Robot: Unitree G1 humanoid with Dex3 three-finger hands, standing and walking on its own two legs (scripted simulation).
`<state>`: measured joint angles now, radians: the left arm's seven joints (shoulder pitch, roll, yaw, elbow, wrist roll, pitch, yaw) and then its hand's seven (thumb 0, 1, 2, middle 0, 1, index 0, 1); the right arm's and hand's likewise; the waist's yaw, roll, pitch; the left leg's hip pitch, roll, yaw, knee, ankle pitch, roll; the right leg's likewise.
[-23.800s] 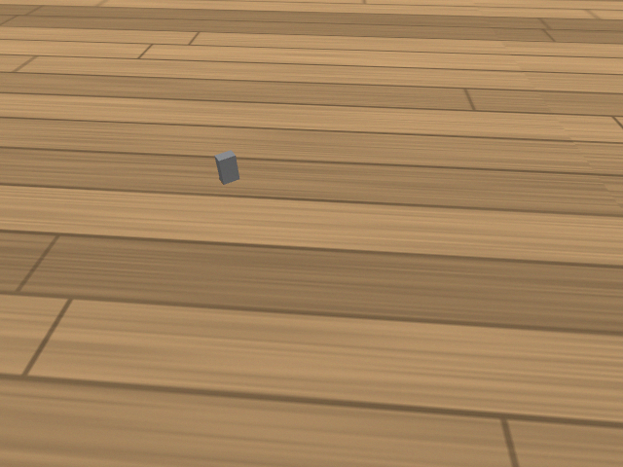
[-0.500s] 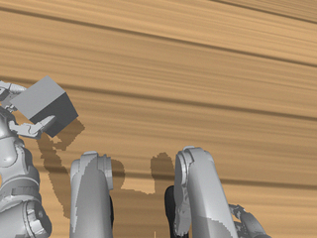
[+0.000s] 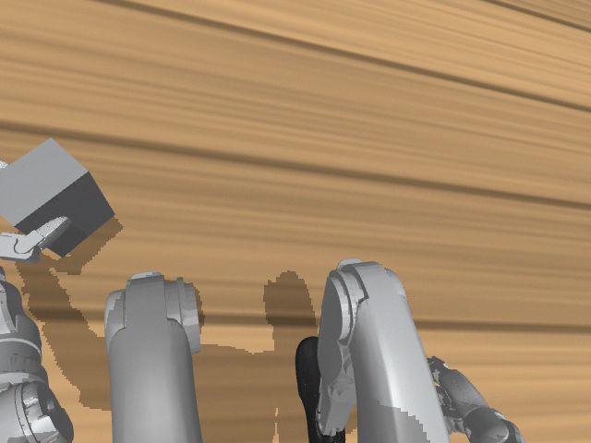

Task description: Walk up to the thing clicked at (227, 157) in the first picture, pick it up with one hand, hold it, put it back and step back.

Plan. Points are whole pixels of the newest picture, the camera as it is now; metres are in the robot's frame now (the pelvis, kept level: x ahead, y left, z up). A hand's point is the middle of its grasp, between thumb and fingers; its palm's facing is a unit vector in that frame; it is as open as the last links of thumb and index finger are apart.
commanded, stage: crouch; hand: left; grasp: from the side
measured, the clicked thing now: (57, 204) +0.42 +0.29 -0.12
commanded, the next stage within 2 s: lower in 0.12 s
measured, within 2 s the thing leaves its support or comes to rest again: rests again in 1.36 s
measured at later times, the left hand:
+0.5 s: hand (31, 217) +0.40 +0.33 -0.14, palm faces +0.48 -0.88 -0.01, open 9.8 cm
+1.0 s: hand (41, 223) +0.41 +0.33 -0.18, palm faces +0.48 -0.88 -0.01, open 9.8 cm
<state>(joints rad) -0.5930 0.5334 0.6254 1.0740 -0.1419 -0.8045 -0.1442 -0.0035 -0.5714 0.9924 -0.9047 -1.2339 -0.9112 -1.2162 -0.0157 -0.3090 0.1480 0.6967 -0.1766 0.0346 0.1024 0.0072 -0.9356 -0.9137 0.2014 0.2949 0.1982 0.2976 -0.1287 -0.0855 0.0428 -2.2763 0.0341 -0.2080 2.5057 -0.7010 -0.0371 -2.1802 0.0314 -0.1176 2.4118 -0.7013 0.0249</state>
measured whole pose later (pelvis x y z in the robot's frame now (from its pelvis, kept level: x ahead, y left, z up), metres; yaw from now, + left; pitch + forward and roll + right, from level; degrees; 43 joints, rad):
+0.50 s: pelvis -0.01 +0.00 -0.02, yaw -3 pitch +21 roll -11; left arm -0.59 0.63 0.67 1.21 -0.15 -0.89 -0.10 0.00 -0.59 1.00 -0.91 -1.23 -0.92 -1.22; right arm -0.06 -0.32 0.27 0.66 -0.23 0.04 0.13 0.01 -0.93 -0.91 0.20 0.30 0.20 0.30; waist -0.17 -0.15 0.14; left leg -2.28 0.03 -0.27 2.59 -0.70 -0.03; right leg -2.17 0.05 -0.16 2.45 -0.67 0.04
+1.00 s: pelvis -0.01 +0.01 -0.03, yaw -5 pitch +15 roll -14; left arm -0.58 0.74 0.68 1.32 -0.14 -0.98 -0.06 0.00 -0.56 0.98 -0.91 -1.22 -0.91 -1.20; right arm -0.13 -0.36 0.38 0.61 -0.30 0.04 0.14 0.00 -0.92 -0.91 0.20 0.30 0.20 0.30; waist -0.20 -0.22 0.24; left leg -2.25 0.03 -0.33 2.65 -0.70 -0.03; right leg -2.11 0.07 -0.20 2.46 -0.66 0.06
